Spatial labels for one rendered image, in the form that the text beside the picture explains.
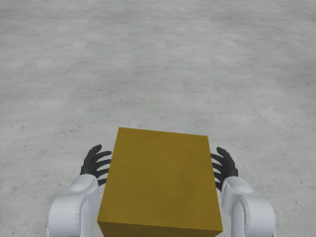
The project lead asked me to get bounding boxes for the right robot forearm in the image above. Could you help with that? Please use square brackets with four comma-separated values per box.
[220, 176, 277, 237]

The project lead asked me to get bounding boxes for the robot left hand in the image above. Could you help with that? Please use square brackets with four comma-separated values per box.
[80, 144, 112, 186]

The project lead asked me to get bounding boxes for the carton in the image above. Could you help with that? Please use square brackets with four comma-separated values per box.
[97, 127, 223, 237]

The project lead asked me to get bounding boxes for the left robot forearm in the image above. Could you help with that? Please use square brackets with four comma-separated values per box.
[46, 174, 101, 237]

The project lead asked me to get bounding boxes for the robot right hand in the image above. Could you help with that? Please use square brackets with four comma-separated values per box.
[210, 147, 238, 192]

